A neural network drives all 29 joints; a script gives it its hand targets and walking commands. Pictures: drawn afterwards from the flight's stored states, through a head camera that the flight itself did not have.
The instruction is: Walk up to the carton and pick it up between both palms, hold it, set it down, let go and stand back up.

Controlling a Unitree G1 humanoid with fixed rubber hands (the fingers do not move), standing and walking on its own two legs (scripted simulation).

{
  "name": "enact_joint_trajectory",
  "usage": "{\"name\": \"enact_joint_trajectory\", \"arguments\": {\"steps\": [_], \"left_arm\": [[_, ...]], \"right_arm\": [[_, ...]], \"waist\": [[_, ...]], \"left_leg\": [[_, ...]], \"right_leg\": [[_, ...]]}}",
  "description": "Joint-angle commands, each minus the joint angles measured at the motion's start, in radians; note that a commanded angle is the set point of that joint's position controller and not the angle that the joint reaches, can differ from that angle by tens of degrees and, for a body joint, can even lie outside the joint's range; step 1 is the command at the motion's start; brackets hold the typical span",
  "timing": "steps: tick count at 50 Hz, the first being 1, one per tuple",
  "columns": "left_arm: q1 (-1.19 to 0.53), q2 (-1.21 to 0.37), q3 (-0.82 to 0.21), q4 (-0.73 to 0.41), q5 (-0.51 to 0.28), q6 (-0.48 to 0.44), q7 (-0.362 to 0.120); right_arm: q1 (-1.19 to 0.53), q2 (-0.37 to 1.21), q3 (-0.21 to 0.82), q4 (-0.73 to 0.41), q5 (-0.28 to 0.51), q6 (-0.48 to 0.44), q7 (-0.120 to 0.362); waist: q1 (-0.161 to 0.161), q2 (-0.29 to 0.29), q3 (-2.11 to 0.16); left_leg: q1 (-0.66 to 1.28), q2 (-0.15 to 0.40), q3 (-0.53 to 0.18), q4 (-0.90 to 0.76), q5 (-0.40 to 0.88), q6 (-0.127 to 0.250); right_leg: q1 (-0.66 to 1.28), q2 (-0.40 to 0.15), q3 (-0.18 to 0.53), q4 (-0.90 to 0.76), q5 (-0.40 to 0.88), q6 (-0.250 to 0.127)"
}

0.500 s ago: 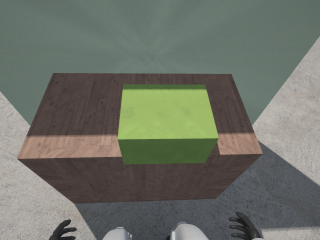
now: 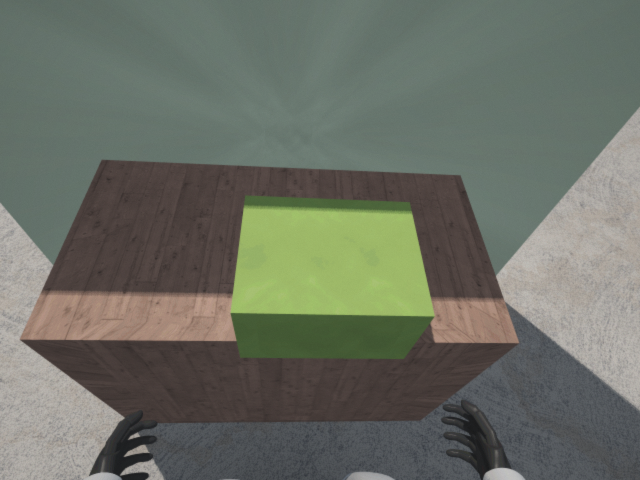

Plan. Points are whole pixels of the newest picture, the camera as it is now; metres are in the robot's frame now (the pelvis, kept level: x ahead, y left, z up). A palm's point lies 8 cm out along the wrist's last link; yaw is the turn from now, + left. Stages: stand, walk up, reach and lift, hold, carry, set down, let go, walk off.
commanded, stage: reach and lift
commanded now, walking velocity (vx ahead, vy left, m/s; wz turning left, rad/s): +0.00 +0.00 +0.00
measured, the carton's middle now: (326, 278) +0.41 -0.02 -0.08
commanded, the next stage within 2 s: none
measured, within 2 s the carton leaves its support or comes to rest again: neither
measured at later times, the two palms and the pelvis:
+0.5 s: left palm (114, 458) +0.15 +0.24 -0.07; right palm (508, 461) +0.15 -0.24 -0.06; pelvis +0.01 +0.03 +0.01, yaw -2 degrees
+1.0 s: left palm (128, 422) +0.19 +0.22 -0.04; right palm (523, 433) +0.17 -0.26 -0.04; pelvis +0.00 +0.01 +0.00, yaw -2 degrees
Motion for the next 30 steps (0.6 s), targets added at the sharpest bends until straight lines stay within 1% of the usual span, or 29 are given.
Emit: {"name": "enact_joint_trajectory", "arguments": {"steps": [1,3,5,8,11,14,17,25,30], "left_arm": [[-0.006,0.110,0.030,-0.149,-0.010,-0.121,-0.013],[0.023,0.100,0.024,-0.136,-0.011,-0.144,-0.017],[0.036,0.090,0.017,-0.127,-0.011,-0.165,-0.016],[0.031,0.075,0.001,-0.126,-0.013,-0.197,-0.005],[0.014,0.064,-0.016,-0.131,-0.020,-0.233,0.013],[0.005,0.059,-0.031,-0.136,-0.031,-0.276,0.030],[0.006,0.054,-0.044,-0.136,-0.044,-0.323,0.043],[0.032,0.040,-0.077,-0.112,-0.085,-0.436,0.054],[0.024,0.047,-0.097,-0.096,-0.123,-0.499,0.054]], "right_arm": [[-0.018,-0.172,0.001,-0.060,0.063,-0.101,-0.002],[-0.014,-0.174,0.013,-0.046,0.082,-0.118,0.005],[-0.016,-0.181,0.015,-0.041,0.095,-0.128,0.014],[-0.028,-0.199,0.002,-0.047,0.104,-0.134,0.032],[-0.041,-0.228,-0.019,-0.060,0.115,-0.137,0.054],[-0.046,-0.260,-0.035,-0.076,0.136,-0.145,0.074],[-0.040,-0.289,-0.041,-0.093,0.164,-0.160,0.089],[0.004,-0.324,-0.018,-0.130,0.231,-0.206,0.116],[0.004,-0.332,-0.007,-0.172,0.256,-0.231,0.128]], "waist": [[-0.018,0.037,-0.271],[-0.013,0.040,-0.254],[-0.007,0.051,-0.231],[0.001,0.076,-0.194],[0.004,0.094,-0.170],[0.006,0.104,-0.169],[0.009,0.104,-0.179],[0.009,0.065,-0.178],[0.012,0.049,-0.160]], "left_leg": [[-0.078,-0.091,0.040,-0.104,0.324,0.052],[-0.057,-0.088,0.034,-0.117,0.339,0.040],[-0.034,-0.082,0.029,-0.131,0.338,0.026],[-0.004,-0.068,0.022,-0.150,0.302,0.007],[-0.006,-0.059,0.017,-0.163,0.258,-0.003],[-0.020,-0.058,0.017,-0.166,0.237,-0.008],[-0.030,-0.060,0.018,-0.161,0.235,-0.011],[-0.039,-0.062,0.021,-0.157,0.217,-0.014],[-0.050,-0.060,0.026,-0.163,0.158,-0.011]], "right_leg": [[0.330,-0.006,0.120,-0.101,0.556,0.071],[0.320,0.007,0.108,-0.120,0.520,0.062],[0.291,0.019,0.095,-0.144,0.448,0.050],[0.224,0.032,0.078,-0.173,0.322,0.034],[0.180,0.036,0.073,-0.181,0.242,0.027],[0.163,0.039,0.074,-0.172,0.219,0.024],[0.157,0.042,0.077,-0.158,0.225,0.025],[0.142,0.045,0.088,-0.146,0.224,0.030],[0.115,0.037,0.096,-0.151,0.162,0.035]]}}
